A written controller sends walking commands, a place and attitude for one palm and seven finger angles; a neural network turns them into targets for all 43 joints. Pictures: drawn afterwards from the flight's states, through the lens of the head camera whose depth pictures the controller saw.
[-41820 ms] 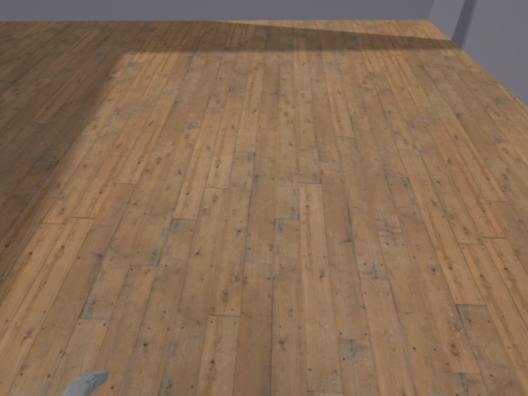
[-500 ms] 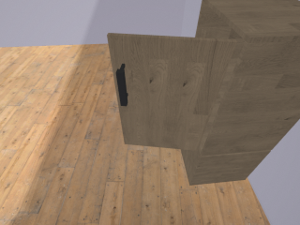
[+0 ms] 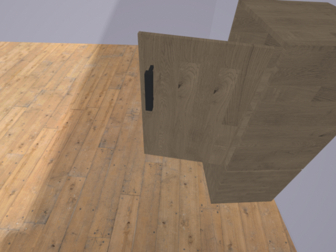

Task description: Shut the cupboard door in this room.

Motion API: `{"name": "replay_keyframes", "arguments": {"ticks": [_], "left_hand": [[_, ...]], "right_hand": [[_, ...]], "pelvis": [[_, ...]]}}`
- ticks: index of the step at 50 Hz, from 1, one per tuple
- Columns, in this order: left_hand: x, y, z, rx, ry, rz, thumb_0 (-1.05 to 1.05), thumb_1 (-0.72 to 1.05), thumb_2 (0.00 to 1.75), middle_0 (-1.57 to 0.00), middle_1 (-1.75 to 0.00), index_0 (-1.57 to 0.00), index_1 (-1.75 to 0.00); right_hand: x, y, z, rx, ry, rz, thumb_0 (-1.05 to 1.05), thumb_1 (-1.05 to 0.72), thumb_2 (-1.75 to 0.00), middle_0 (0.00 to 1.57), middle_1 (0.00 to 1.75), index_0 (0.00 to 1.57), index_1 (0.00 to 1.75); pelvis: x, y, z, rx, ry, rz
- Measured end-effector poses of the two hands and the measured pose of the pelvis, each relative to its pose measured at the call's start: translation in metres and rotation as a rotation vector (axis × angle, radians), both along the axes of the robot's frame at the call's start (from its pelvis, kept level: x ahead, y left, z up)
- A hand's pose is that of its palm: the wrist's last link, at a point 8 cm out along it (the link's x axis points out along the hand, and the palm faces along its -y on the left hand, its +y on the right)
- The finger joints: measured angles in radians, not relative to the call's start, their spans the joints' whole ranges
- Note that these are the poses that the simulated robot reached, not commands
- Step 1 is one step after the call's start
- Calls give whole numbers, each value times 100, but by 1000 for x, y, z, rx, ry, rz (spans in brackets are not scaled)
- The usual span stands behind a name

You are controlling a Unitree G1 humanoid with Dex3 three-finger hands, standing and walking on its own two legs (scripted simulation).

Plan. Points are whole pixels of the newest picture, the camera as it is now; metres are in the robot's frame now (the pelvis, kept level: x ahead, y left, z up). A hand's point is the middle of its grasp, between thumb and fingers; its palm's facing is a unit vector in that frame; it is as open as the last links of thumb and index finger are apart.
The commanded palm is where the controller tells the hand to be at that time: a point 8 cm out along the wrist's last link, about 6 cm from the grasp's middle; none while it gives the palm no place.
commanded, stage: come to a stop and stand still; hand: left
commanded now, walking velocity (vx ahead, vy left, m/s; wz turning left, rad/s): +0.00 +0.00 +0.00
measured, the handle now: (150, 88) +0.60 +0.10 +0.06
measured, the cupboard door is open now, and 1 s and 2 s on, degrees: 78 78 78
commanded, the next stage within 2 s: look again from close up in 1.76 s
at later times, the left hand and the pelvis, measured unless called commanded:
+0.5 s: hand out of the picture +0.01 +0.25 -0.18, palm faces +0.03 -0.97 -0.25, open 7.4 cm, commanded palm none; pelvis -0.06 +0.03 +0.00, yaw -2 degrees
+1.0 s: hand out of the picture -0.12 +0.16 -0.18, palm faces -0.01 -0.99 -0.13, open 7.4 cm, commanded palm none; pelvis -0.08 +0.01 +0.00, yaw -3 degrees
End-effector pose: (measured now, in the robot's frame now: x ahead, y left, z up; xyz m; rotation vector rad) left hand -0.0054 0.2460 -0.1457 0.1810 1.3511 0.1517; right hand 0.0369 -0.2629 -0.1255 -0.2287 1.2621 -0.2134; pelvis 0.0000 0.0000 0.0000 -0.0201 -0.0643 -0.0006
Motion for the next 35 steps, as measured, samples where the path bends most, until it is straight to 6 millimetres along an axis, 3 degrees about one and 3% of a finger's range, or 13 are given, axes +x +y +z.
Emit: {"name": "replay_keyframes", "arguments": {"ticks": [11, 14, 17, 20, 24, 29, 35], "left_hand": [[-52, 5, -4, -4, 66, 65, 0, 91, 90, -20, -30, -20, -30], [-50, 18, -17, 1, 73, 66, 0, 90, 90, -21, -30, -20, -30], [-29, 34, -27, 12, 19, 38, 1, 90, 90, -21, -30, -20, -30], [-4, 45, -17, 22, -73, 18, 1, 91, 90, -21, -30, -20, -30], [10, 52, 0, 35, -138, -1, 0, 91, 90, -20, -30, -20, -30], [-1, 41, 8, 15, -85, -51, 0, 91, 90, -20, -30, -20, -30], [-39, 17, 6, -5, 11, -64, 0, 91, 90, -20, -30, -20, -30]], "right_hand": [[-1, 16, -6, 17, -23, 15, 0, -91, -90, 20, 30, 20, 30], [-21, 16, -7, -9, -37, -33, 0, -91, -90, 20, 30, 20, 30], [-56, 18, -11, -41, -16, -63, 0, -91, -90, 20, 30, 20, 30], [-91, 24, -9, -44, 63, -75, 0, -91, -90, 20, 30, 20, 30], [-115, 38, -3, -25, 106, -95, 0, -91, -90, 20, 30, 20, 30], [-128, 59, -2, 31, 92, -136, 0, -91, -90, 20, 30, 20, 30], [-152, 73, -11, 109, 127, -183, 0, -91, -90, 20, 30, 20, 30]], "pelvis": [[-27, 10, -4, -6, -2, 26], [-33, 17, -12, -16, -10, 17], [-42, 25, -21, -10, -22, 5], [-51, 30, -16, 5, -24, -14], [-55, 34, -5, 2, 6, -22], [-60, 35, 5, -4, 41, -50], [-70, 25, 5, 24, 66, -75]]}}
